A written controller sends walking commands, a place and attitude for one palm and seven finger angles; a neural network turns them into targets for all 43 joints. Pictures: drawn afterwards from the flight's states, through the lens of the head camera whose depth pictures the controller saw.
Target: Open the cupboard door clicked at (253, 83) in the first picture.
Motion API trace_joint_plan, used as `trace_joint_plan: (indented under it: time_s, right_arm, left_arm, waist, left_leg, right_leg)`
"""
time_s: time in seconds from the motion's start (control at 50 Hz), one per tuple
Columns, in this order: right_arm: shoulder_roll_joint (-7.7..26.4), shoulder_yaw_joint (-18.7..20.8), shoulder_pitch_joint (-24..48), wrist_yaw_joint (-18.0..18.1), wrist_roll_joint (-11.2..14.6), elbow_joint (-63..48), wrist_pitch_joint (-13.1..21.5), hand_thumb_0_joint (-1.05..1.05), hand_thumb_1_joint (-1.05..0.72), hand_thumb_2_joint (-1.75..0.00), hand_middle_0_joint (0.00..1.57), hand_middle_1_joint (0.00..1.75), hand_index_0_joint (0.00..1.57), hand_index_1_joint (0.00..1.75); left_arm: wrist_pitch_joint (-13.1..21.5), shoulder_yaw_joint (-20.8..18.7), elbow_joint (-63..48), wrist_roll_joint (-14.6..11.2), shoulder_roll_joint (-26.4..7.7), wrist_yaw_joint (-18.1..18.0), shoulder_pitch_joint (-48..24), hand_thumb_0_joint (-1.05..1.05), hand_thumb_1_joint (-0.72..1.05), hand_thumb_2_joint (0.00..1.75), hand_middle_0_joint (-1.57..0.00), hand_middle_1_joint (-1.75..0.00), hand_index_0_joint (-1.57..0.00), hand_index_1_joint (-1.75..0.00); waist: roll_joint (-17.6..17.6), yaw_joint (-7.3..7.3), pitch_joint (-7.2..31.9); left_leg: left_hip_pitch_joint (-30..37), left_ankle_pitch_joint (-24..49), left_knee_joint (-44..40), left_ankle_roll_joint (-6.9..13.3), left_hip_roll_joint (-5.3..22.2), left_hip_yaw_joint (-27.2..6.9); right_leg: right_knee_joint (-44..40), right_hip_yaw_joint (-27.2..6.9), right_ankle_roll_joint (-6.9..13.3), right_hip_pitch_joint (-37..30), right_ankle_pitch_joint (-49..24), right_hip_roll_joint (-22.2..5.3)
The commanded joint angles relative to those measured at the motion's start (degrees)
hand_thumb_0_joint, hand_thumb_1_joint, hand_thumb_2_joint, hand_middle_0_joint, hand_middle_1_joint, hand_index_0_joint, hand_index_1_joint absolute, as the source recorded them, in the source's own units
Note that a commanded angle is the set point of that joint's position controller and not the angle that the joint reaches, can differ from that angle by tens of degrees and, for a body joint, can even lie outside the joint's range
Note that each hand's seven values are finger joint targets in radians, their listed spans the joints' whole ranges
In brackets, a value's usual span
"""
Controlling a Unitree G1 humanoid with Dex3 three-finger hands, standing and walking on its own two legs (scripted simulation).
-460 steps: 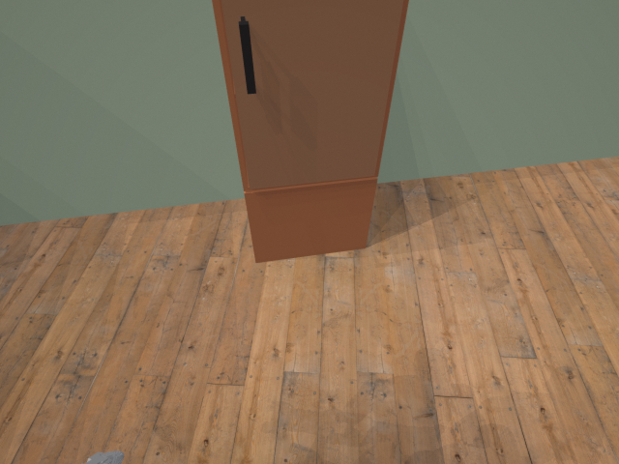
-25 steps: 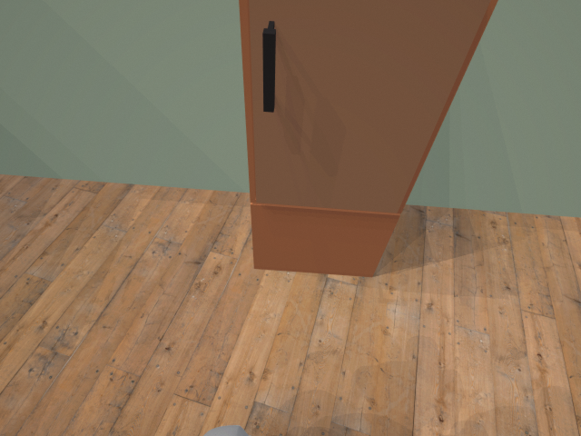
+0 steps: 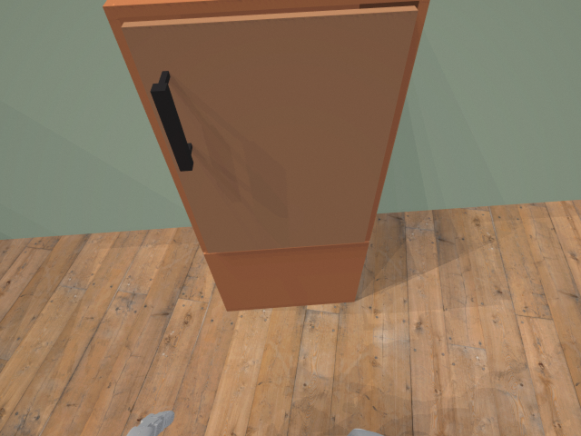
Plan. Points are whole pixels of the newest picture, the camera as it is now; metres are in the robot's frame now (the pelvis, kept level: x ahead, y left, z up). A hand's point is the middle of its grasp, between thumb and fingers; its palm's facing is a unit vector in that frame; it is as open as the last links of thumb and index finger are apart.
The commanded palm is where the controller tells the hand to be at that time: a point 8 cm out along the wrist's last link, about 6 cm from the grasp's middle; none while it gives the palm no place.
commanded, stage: come to a stop and stand still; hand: left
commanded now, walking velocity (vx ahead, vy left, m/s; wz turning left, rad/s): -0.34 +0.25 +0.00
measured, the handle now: (176, 123) +0.58 +0.20 +0.11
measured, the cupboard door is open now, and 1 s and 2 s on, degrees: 0 0 0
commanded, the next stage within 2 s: look again from close up in 1.74 s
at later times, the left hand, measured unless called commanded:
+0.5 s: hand out of the picture +0.06 +0.22 -0.17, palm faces +0.10 -0.97 -0.20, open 7.3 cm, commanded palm none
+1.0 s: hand out of the picture -0.01 +0.13 -0.16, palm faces +0.05 -0.98 -0.17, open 7.4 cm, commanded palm none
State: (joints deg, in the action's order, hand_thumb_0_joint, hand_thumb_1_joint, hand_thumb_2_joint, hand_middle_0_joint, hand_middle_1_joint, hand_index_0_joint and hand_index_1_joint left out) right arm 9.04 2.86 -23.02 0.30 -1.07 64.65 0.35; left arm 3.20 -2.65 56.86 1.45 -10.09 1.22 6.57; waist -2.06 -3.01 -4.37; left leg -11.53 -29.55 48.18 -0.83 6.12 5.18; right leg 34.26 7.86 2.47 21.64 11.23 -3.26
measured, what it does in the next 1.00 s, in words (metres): steps on the spot: left foot, then right foot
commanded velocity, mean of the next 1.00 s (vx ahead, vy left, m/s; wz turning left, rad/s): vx -0.06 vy -0.01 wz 0.00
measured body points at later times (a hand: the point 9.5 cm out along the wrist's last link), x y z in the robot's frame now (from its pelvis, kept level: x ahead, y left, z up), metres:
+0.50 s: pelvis +0.03 +0.03 +0.01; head +0.05 +0.05 +0.46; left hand +0.05 +0.27 -0.15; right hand +0.13 -0.20 -0.12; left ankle +0.07 +0.11 -0.72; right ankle +0.02 -0.11 -0.67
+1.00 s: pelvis +0.00 -0.03 +0.01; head -0.02 -0.05 +0.46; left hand -0.02 +0.18 -0.14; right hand -0.04 -0.25 -0.15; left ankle +0.07 +0.11 -0.72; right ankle -0.04 -0.13 -0.72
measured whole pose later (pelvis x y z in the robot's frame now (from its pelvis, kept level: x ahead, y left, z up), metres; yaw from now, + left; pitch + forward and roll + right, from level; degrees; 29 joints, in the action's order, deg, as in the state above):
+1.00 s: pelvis +0.00 -0.03 +0.01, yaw +1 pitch -3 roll +0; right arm 9.4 1.5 -20.0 1.2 -1.0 66.1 -1.6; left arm -0.4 -0.2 64.7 0.4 -6.2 -1.3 18.1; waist -2.4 -1.5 -0.5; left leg -15.5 -6.0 24.7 -2.0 3.7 1.3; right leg 25.5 3.8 1.6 5.1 18.0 0.9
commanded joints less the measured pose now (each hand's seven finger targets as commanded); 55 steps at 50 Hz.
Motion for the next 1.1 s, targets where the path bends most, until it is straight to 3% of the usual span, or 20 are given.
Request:
trace_joint_plan:
  time_s: [0.0,0.04,0.06,0.2,0.26,0.3,0.32,0.34,0.36,0.4,0.44,0.5,0.66,0.74,0.78,0.8,0.84,0.92,0.98,1.08]
  right_arm:
    - [3.21,0.35,2.33,0.76,0.28,-4.65,1.12,0.00,-0.90,-0.90,0.20,0.30,0.20,0.30]
    - [0.77,-0.58,-0.51,1.05,0.29,-2.65,-0.33,0.00,-0.90,-0.90,0.20,0.30,0.20,0.30]
    - [0.38,-0.78,-1.22,1.13,0.57,-2.14,-0.99,0.00,-0.90,-0.90,0.20,0.30,0.20,0.30]
    - [3.05,0.57,6.32,0.83,0.48,-6.61,-2.61,0.00,-0.90,-0.90,0.20,0.30,0.20,0.30]
    - [3.31,0.88,7.79,0.83,0.53,-7.91,-2.46,0.00,-0.90,-0.90,0.20,0.30,0.20,0.30]
    - [3.33,0.87,4.83,0.81,0.48,-7.28,-1.94,0.00,-0.90,-0.90,0.20,0.30,0.20,0.30]
    - [4.65,0.92,4.35,0.82,0.29,-7.26,-1.42,0.00,-0.90,-0.90,0.20,0.30,0.20,0.30]
    - [8.72,1.47,5.54,0.95,-0.17,-8.62,-0.76,0.00,-0.90,-0.90,0.20,0.30,0.20,0.30]
    - [11.46,1.69,7.43,1.03,-0.28,-10.15,-0.96,0.00,-0.90,-0.90,0.20,0.30,0.20,0.30]
    - [10.20,1.07,11.44,2.32,-0.40,-10.96,-0.58,0.00,-0.90,-0.90,0.20,0.30,0.20,0.30]
    - [8.74,0.34,14.66,2.45,-0.24,-11.48,-0.29,0.00,-0.90,-0.90,0.20,0.30,0.20,0.30]
    - [8.69,0.47,12.38,2.54,0.14,-10.60,0.17,0.00,-0.90,-0.90,0.20,0.30,0.20,0.30]
    - [9.60,1.57,8.19,1.80,-0.28,-7.28,-0.50,0.00,-0.90,-0.90,0.20,0.30,0.20,0.30]
    - [8.75,1.57,8.67,1.37,0.14,-5.94,-0.72,0.00,-0.90,-0.90,0.20,0.30,0.20,0.30]
    - [4.81,0.76,7.82,0.95,0.73,-5.16,-0.76,0.00,-0.90,-0.90,0.20,0.30,0.20,0.30]
    - [2.94,0.03,7.70,0.73,0.74,-5.33,-0.81,0.00,-0.90,-0.90,0.20,0.30,0.20,0.30]
    - [2.52,-0.46,7.78,0.63,0.03,-4.56,-1.34,0.00,-0.90,-0.90,0.20,0.30,0.20,0.30]
    - [2.50,-1.30,1.58,1.11,0.15,-0.69,-0.55,0.00,-0.90,-0.90,0.20,0.30,0.20,0.30]
    - [2.12,-1.21,1.40,1.29,0.21,0.29,-0.99,0.00,-0.90,-0.90,0.20,0.30,0.20,0.30]
    - [0.38,-1.49,-0.71,1.70,0.19,1.39,-0.94,0.00,-0.90,-0.90,0.20,0.30,0.20,0.30]
  left_arm:
    - [-0.27,-1.60,0.78,-0.65,-8.49,-2.44,8.93,0.00,0.90,0.90,-0.20,-0.30,-0.20,-0.30]
    - [-0.37,-0.25,0.04,-0.41,-5.38,-2.79,4.40,0.00,0.90,0.90,-0.20,-0.30,-0.20,-0.30]
    - [-0.65,-0.11,0.20,-0.28,-5.75,-2.86,4.06,0.00,0.90,0.90,-0.20,-0.30,-0.20,-0.30]
    - [-3.09,-2.29,-0.65,0.12,-9.37,-3.85,6.60,0.00,0.90,0.90,-0.20,-0.30,-0.20,-0.30]
    - [-3.62,-2.50,-1.03,0.24,-9.49,-3.84,6.02,0.00,0.90,0.90,-0.20,-0.30,-0.20,-0.30]
    - [-4.01,-2.65,-1.50,-0.10,-9.38,-3.82,4.69,0.00,0.90,0.90,-0.20,-0.30,-0.20,-0.30]
    - [-4.37,-2.31,-1.67,-0.50,-8.05,-3.64,5.71,0.00,0.90,0.90,-0.20,-0.30,-0.20,-0.30]
    - [-4.79,-1.75,-2.26,-0.82,-5.01,-3.38,8.29,0.00,0.90,0.90,-0.20,-0.30,-0.20,-0.30]
    - [-4.98,-1.21,-2.63,-0.94,-4.08,-3.48,8.75,0.00,0.90,0.90,-0.20,-0.30,-0.20,-0.30]
    - [-5.83,-1.65,-1.56,-0.42,-5.77,-3.64,7.70,0.00,0.90,0.90,-0.20,-0.30,-0.20,-0.30]
    - [-5.57,-1.69,0.33,-0.36,-5.40,-2.98,10.36,0.00,0.90,0.90,-0.20,-0.30,-0.20,-0.30]
    - [-5.49,-1.50,1.00,-0.28,-5.31,-2.37,11.18,0.00,0.90,0.90,-0.20,-0.30,-0.20,-0.30]
    - [-5.34,0.04,1.73,-0.34,-2.35,-1.87,9.71,0.00,0.90,0.90,-0.20,-0.30,-0.20,-0.30]
    - [-4.51,0.50,5.15,-0.59,-2.12,-2.28,16.13,0.00,0.90,0.90,-0.20,-0.30,-0.20,-0.30]
    - [-3.61,0.40,5.84,-0.37,-5.19,-2.92,16.72,0.00,0.90,0.90,-0.20,-0.30,-0.20,-0.30]
    - [-3.37,0.46,5.46,-0.47,-6.71,-2.97,15.32,0.00,0.90,0.90,-0.20,-0.30,-0.20,-0.30]
    - [-2.74,0.62,4.83,-0.72,-6.60,-3.05,10.76,0.00,0.90,0.90,-0.20,-0.30,-0.20,-0.30]
    - [-2.42,1.37,5.53,-1.31,-3.37,-3.17,11.39,0.00,0.90,0.90,-0.20,-0.30,-0.20,-0.30]
    - [-2.98,1.16,6.10,-1.17,-2.79,-3.38,12.61,0.00,0.90,0.90,-0.20,-0.30,-0.20,-0.30]
    - [-2.97,1.07,6.91,-1.30,-1.48,-3.46,14.36,0.00,0.90,0.90,-0.20,-0.30,-0.20,-0.30]
  waist:
    - [6.14,4.23,7.06]
    - [5.78,1.16,5.61]
    - [7.51,1.04,5.65]
    - [9.84,4.08,5.43]
    - [11.90,3.63,5.84]
    - [10.69,1.80,7.19]
    - [6.50,1.70,7.77]
    - [-6.92,2.65,8.22]
    - [-12.87,2.75,6.59]
    - [-10.56,3.04,4.95]
    - [-4.35,4.51,4.88]
    - [-2.69,3.29,7.31]
    - [-6.79,0.51,5.64]
    - [-6.00,3.21,5.07]
    - [0.59,3.13,3.34]
    - [4.13,2.55,2.01]
    - [15.51,1.99,-3.53]
    - [7.06,0.89,-2.27]
    - [5.16,1.48,-5.07]
    - [3.51,1.90,-6.20]
  left_leg:
    - [-18.16,2.91,20.24,0.41,0.48,-5.33]
    - [-9.87,5.99,10.63,-0.99,0.18,-4.93]
    - [-7.99,6.01,6.91,-1.40,-0.73,-4.00]
    - [-11.39,4.59,1.21,-1.92,-3.59,-3.66]
    - [-8.06,6.95,-5.34,-1.55,-3.95,-3.60]
    - [-1.03,16.67,-17.39,-1.24,-3.97,-2.56]
    - [4.25,24.65,-23.50,-0.29,-1.69,-4.10]
    - [6.19,40.02,-27.17,4.19,8.86,-16.25]
    - [1.03,47.08,-30.94,10.07,16.17,-21.51]
    - [-3.71,39.52,-32.60,10.90,13.87,-20.97]
    - [-2.06,33.80,-32.08,10.42,11.08,-16.35]
    - [3.27,31.30,-33.03,9.42,10.04,-14.36]
    - [3.78,11.83,-36.95,8.98,9.39,-16.70]
    - [-2.13,8.75,-35.60,4.96,4.96,-13.06]
    - [-7.16,9.36,-29.93,0.91,-0.02,-8.47]
    - [-4.54,11.33,-26.40,-0.28,-2.59,-5.45]
    - [-1.09,15.75,-21.49,0.04,-2.82,-4.59]
    - [2.08,23.02,-24.19,0.44,-1.33,-5.65]
    - [1.07,19.82,-22.94,0.00,-1.16,-5.08]
    - [-0.17,21.49,-22.37,0.01,-0.84,-4.94]
  right_leg:
    - [-17.73,-17.92,8.43,-16.29,-19.53,-18.20]
    - [-17.09,-9.53,5.81,-7.11,-28.83,-14.72]
    - [-16.47,-7.76,5.65,-6.21,-31.01,-13.92]
    - [-12.86,-11.02,9.37,-11.14,-34.40,-16.94]
    - [-11.26,-11.42,8.65,-10.07,-31.20,-16.05]
    - [-7.07,-9.28,5.48,-8.46,-24.12,-13.57]
    - [-3.03,-7.79,2.61,-5.21,-16.68,-10.40]
    - [3.02,-3.50,-1.77,0.58,0.97,-3.45]
    - [12.52,-3.11,-3.58,0.77,21.12,0.64]
    - [24.41,-10.76,-3.51,1.30,21.01,1.43]
    - [27.81,-11.34,-4.13,3.19,14.96,1.60]
    - [25.55,-10.62,-5.25,3.95,12.30,1.20]
    - [6.55,-6.52,-4.42,-2.40,16.57,0.74]
    - [-12.27,-3.33,-3.21,-13.72,5.56,2.00]
    - [-19.23,-11.27,-0.63,-16.48,7.07,-4.43]
    - [-22.10,-14.81,1.26,-10.36,12.72,-8.67]
    - [-26.47,-17.07,1.96,0.97,19.09,-9.10]
    - [-20.50,-12.10,0.79,-2.44,9.04,-4.69]
    - [-21.96,-12.38,0.79,-0.24,15.20,-4.58]
    - [-21.04,-12.19,1.08,-1.40,12.86,-3.87]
